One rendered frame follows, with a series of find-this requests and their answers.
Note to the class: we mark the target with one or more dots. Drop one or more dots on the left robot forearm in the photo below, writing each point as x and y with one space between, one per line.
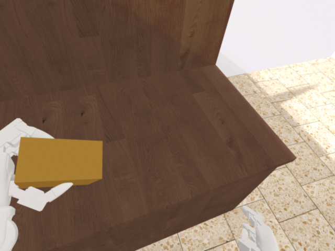
8 229

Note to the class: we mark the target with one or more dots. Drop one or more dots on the sponge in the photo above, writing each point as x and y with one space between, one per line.
44 162

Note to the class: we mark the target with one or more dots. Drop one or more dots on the table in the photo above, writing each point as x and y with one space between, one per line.
181 145

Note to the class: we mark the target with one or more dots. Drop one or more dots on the robot right hand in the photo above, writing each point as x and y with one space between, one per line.
262 239

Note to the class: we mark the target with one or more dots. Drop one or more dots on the robot left hand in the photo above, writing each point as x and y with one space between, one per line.
9 146

